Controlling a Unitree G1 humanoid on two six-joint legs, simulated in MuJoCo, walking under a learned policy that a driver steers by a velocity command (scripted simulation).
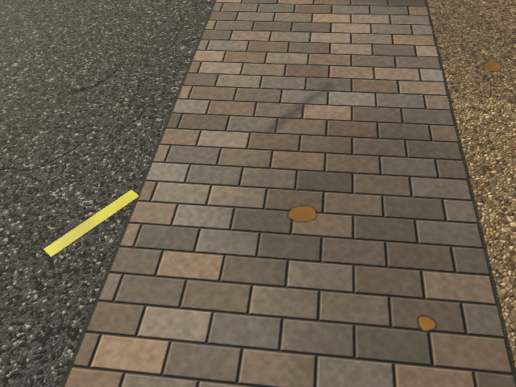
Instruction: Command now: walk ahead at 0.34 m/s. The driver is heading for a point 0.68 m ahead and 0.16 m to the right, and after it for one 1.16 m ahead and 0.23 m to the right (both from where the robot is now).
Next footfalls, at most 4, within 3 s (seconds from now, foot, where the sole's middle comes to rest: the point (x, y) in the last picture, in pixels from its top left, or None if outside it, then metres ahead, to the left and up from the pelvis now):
0.50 left None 0.43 0.12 -0.77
1.02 right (338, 352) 0.63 -0.16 -0.77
1.50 left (254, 320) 0.73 0.07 -0.77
2.88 right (379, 258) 0.93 -0.32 -0.77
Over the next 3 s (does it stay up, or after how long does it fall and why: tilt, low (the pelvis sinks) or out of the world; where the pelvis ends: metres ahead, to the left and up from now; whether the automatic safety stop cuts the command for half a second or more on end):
stays up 0.87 -0.19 0.00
